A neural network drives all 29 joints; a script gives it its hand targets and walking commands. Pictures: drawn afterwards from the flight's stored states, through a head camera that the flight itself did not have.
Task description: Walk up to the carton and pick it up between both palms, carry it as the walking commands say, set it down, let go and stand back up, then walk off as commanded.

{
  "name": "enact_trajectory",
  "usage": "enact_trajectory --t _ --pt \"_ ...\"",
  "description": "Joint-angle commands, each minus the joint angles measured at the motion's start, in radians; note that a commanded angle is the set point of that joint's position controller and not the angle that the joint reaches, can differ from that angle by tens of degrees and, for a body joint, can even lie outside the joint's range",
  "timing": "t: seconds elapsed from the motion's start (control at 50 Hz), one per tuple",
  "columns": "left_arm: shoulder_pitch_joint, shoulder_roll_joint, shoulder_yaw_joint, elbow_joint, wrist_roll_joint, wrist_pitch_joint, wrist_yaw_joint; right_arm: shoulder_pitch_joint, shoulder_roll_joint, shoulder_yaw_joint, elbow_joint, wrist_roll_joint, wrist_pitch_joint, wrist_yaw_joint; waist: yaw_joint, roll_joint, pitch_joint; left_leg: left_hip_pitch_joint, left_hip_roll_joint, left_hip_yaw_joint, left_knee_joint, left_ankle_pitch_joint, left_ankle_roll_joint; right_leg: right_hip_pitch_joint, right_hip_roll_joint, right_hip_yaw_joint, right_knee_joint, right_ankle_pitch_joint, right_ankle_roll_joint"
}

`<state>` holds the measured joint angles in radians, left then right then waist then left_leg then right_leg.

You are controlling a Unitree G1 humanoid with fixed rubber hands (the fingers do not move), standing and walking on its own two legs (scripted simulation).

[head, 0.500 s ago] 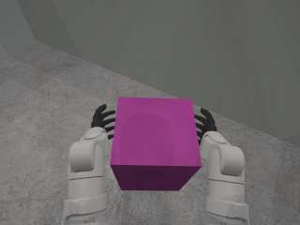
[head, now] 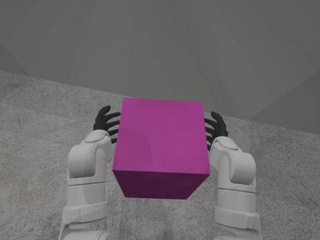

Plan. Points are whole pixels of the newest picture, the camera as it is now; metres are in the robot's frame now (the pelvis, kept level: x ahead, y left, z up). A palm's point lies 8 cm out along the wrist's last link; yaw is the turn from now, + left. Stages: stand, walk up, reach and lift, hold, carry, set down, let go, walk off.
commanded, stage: carry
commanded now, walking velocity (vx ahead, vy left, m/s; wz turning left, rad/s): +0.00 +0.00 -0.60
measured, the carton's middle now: (159, 155) +0.33 +0.02 +0.04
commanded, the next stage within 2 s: none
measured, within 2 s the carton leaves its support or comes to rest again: neither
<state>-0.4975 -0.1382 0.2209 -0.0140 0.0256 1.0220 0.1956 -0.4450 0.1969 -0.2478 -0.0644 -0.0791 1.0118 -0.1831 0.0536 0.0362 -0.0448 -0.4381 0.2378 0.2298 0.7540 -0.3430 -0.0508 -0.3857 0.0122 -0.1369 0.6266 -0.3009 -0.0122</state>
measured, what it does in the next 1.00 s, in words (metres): walks backwards, turning right: left foot, then right foot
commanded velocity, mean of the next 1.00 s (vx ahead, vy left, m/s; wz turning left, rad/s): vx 0.00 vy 0.00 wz -0.16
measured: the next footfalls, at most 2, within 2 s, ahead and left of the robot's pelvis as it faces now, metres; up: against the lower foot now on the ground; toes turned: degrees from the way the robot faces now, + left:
left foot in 0.32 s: +0.02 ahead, +0.10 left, +0.00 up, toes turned -25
right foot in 0.58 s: -0.05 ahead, -0.12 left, +0.00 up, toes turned -7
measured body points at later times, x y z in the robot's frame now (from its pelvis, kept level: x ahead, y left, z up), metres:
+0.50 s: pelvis -0.06 +0.01 +0.01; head -0.04 +0.02 +0.46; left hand +0.31 +0.07 +0.10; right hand +0.24 -0.19 +0.10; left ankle -0.02 +0.11 -0.72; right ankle -0.07 -0.10 -0.68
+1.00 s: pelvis -0.10 -0.01 +0.01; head -0.13 -0.01 +0.46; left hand +0.25 +0.03 +0.11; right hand +0.17 -0.24 +0.11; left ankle -0.02 +0.11 -0.72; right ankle -0.09 -0.10 -0.72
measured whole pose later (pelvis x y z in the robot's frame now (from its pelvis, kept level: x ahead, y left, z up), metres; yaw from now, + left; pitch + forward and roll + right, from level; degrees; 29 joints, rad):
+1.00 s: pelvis -0.10 -0.01 +0.01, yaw -15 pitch +2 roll +0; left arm -0.44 -0.18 0.24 0.06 0.09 1.02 0.20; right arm -0.44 0.16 -0.24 0.06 -0.06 1.03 -0.17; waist -0.02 0.00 -0.11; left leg -0.37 0.09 0.12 0.55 -0.20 -0.02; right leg -0.36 0.00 -0.10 0.55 -0.23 -0.06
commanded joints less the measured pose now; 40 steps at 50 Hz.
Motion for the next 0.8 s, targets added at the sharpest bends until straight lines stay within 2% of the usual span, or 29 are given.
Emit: enact_trajectory --t 0.0,0.02,0.04,0.1,0.16,0.24,0.28,0.3,0.32,0.34,0.36,0.38,0.4,0.42,0.46,0.48,0.5,0.52,0.54,0.56,0.58,0.6,0.62,0.64,0.66,0.7,0.74,0.78 --pt "-0.456 -0.786 -0.581 -0.024 -0.189 0.005 -0.053 -0.507 0.658 0.559 -0.031 0.181 0.006 0.023 -0.038 -0.310 -0.396 -0.229 -0.099 -0.071 0.273 -0.327 -0.087 0.416 -0.356 0.510 -0.105 0.953 -0.167" --pt "-0.460 -0.798 -0.596 -0.060 -0.196 -0.001 -0.054 -0.510 0.690 0.576 -0.034 0.205 0.002 0.030 -0.043 -0.216 -0.412 -0.249 -0.091 -0.138 0.352 -0.332 -0.084 0.438 -0.342 0.457 -0.074 0.970 -0.179" --pt "-0.462 -0.804 -0.586 -0.071 -0.183 -0.009 -0.054 -0.543 0.713 0.602 -0.050 0.230 -0.004 0.037 -0.043 -0.175 -0.418 -0.247 -0.094 -0.159 0.374 -0.285 -0.076 0.416 -0.322 0.410 -0.081 0.876 -0.171" --pt "-0.523 -0.808 -0.565 -0.101 -0.153 -0.033 -0.046 -0.636 0.757 0.642 -0.059 0.276 -0.022 0.052 -0.037 -0.190 -0.421 -0.214 -0.112 -0.158 0.339 -0.172 -0.070 0.359 -0.257 0.347 -0.103 0.683 -0.155" --pt "-0.481 -0.797 -0.567 -0.113 -0.138 -0.042 -0.039 -0.611 0.759 0.647 -0.055 0.281 -0.028 0.051 -0.028 -0.188 -0.431 -0.160 -0.149 -0.145 0.232 -0.139 -0.060 0.325 -0.251 0.373 -0.134 0.562 -0.156" --pt "-0.415 -0.768 -0.577 -0.129 -0.127 -0.036 -0.029 -0.542 0.733 0.635 -0.056 0.265 -0.022 0.042 -0.025 -0.204 -0.434 -0.044 -0.199 -0.129 0.017 -0.120 -0.041 0.282 -0.226 0.410 -0.152 0.497 -0.144" --pt "-0.417 -0.760 -0.590 -0.138 -0.132 -0.031 -0.027 -0.508 0.725 0.623 -0.050 0.252 -0.020 0.037 -0.044 -0.184 -0.452 0.103 -0.211 -0.095 -0.201 -0.015 -0.032 0.245 -0.182 0.368 -0.114 0.477 -0.108" --pt "-0.431 -0.755 -0.596 -0.138 -0.134 -0.030 -0.026 -0.509 0.715 0.612 -0.047 0.244 -0.020 0.036 -0.055 -0.154 -0.476 0.250 -0.161 -0.128 -0.310 0.061 -0.017 0.166 -0.153 0.332 -0.067 0.414 -0.075" --pt "-0.469 -0.755 -0.603 -0.127 -0.138 -0.029 -0.028 -0.551 0.684 0.593 -0.043 0.233 -0.024 0.033 -0.057 -0.003 -0.472 0.374 -0.010 -0.294 -0.374 0.149 0.034 0.016 -0.081 0.264 0.039 0.220 -0.017" --pt "-0.528 -0.754 -0.629 -0.129 -0.149 -0.023 -0.031 -0.579 0.660 0.580 -0.036 0.219 -0.031 0.030 -0.056 0.279 -0.402 0.388 0.173 -0.469 -0.371 0.396 0.137 -0.172 0.012 0.115 0.167 -0.069 0.033" --pt "-0.509 -0.767 -0.635 -0.147 -0.154 -0.016 -0.031 -0.521 0.673 0.586 -0.068 0.224 -0.022 0.035 -0.063 0.274 -0.381 0.394 0.231 -0.477 -0.374 0.556 0.207 -0.223 0.004 0.080 0.353 -0.268 0.040" --pt "-0.519 -0.776 -0.637 -0.139 -0.168 -0.015 -0.034 -0.505 0.676 0.581 -0.062 0.212 -0.018 0.035 -0.062 0.156 -0.364 0.371 0.203 -0.430 -0.342 0.611 0.210 -0.206 -0.022 0.112 0.407 -0.244 0.036" --pt "-0.525 -0.791 -0.641 -0.116 -0.177 -0.017 -0.040 -0.520 0.671 0.576 -0.058 0.200 -0.019 0.034 -0.059 0.091 -0.350 0.345 0.164 -0.370 -0.336 0.562 0.187 -0.190 -0.026 0.108 0.381 -0.211 0.032" --pt "-0.543 -0.798 -0.644 -0.107 -0.185 -0.021 -0.044 -0.536 0.668 0.571 -0.051 0.194 -0.024 0.034 -0.057 0.091 -0.336 0.335 0.125 -0.315 -0.329 0.544 0.166 -0.174 -0.022 0.094 0.326 -0.178 0.029" --pt "-0.559 -0.802 -0.644 -0.081 -0.200 -0.018 -0.042 -0.561 0.654 0.557 -0.054 0.187 -0.024 0.028 -0.060 0.147 -0.351 0.339 0.065 -0.230 -0.282 0.579 0.146 -0.106 0.012 0.043 0.201 -0.151 0.019" --pt "-0.541 -0.806 -0.641 -0.068 -0.201 -0.014 -0.040 -0.553 0.644 0.549 -0.057 0.184 -0.023 0.025 -0.064 0.170 -0.362 0.354 0.062 -0.227 -0.264 0.601 0.147 -0.089 0.025 0.018 0.137 -0.148 0.017" --pt "-0.520 -0.805 -0.631 -0.046 -0.197 -0.010 -0.037 -0.545 0.634 0.540 -0.048 0.178 -0.019 0.022 -0.059 0.168 -0.375 0.365 0.058 -0.219 -0.238 0.600 0.144 -0.056 0.033 -0.004 0.045 -0.111 0.013" --pt "-0.498 -0.801 -0.618 -0.025 -0.191 -0.005 -0.035 -0.534 0.623 0.529 -0.032 0.171 -0.013 0.019 -0.050 0.150 -0.386 0.355 0.048 -0.205 -0.212 0.558 0.128 0.003 0.035 -0.019 -0.082 -0.021 0.010" --pt "-0.490 -0.795 -0.602 -0.006 -0.183 0.001 -0.033 -0.528 0.616 0.520 -0.010 0.165 -0.008 0.017 -0.044 0.131 -0.410 0.316 0.037 -0.185 -0.180 0.494 0.102 0.111 0.002 -0.010 -0.181 0.100 0.005" --pt "-0.492 -0.787 -0.586 0.007 -0.176 0.007 -0.034 -0.524 0.615 0.515 0.014 0.161 -0.004 0.014 -0.044 0.094 -0.422 0.244 0.013 -0.175 -0.143 0.416 0.075 0.221 -0.064 0.062 -0.225 0.164 -0.009" --pt "-0.511 -0.774 -0.575 0.013 -0.176 0.010 -0.036 -0.525 0.615 0.514 0.032 0.155 0.002 0.012 -0.049 -0.010 -0.428 0.112 -0.027 -0.173 -0.091 0.262 0.039 0.333 -0.177 0.201 -0.196 0.428 -0.038" --pt "-0.475 -0.785 -0.567 0.002 -0.163 0.004 -0.035 -0.509 0.645 0.541 0.013 0.170 0.013 0.020 -0.056 -0.195 -0.407 0.034 -0.107 -0.122 -0.079 -0.011 -0.006 0.331 -0.269 0.318 -0.152 0.663 -0.101" --pt "-0.500 -0.792 -0.567 -0.008 -0.166 0.002 -0.038 -0.541 0.666 0.550 0.014 0.181 0.015 0.025 -0.053 -0.226 -0.406 0.022 -0.126 -0.123 -0.056 -0.110 -0.016 0.329 -0.292 0.326 -0.167 0.693 -0.123" --pt "-0.535 -0.807 -0.577 -0.038 -0.168 -0.005 -0.040 -0.584 0.695 0.573 -0.005 0.202 0.008 0.030 -0.054 -0.195 -0.393 0.023 -0.135 -0.128 -0.064 -0.103 -0.016 0.316 -0.289 0.301 -0.173 0.684 -0.128" --pt "-0.543 -0.810 -0.573 -0.050 -0.161 -0.011 -0.041 -0.606 0.715 0.589 -0.013 0.218 0.004 0.034 -0.057 -0.166 -0.388 0.056 -0.144 -0.121 -0.104 -0.045 -0.011 0.285 -0.268 0.256 -0.177 0.622 -0.117" --pt "-0.545 -0.799 -0.557 -0.042 -0.143 -0.012 -0.035 -0.629 0.724 0.593 -0.002 0.225 0.003 0.037 -0.061 -0.149 -0.398 0.149 -0.148 -0.118 -0.194 0.117 0.004 0.233 -0.217 0.191 -0.170 0.482 -0.082" --pt "-0.518 -0.783 -0.545 -0.031 -0.129 -0.010 -0.032 -0.613 0.718 0.589 0.018 0.223 0.008 0.040 -0.057 -0.107 -0.400 0.198 -0.129 -0.153 -0.215 0.173 0.022 0.184 -0.187 0.177 -0.171 0.312 -0.062" --pt "-0.490 -0.772 -0.531 -0.016 -0.115 -0.008 -0.033 -0.579 0.716 0.582 0.051 0.213 0.014 0.048 -0.052 -0.069 -0.371 0.189 -0.108 -0.187 -0.229 0.152 0.031 0.140 -0.170 0.190 -0.192 0.157 -0.054"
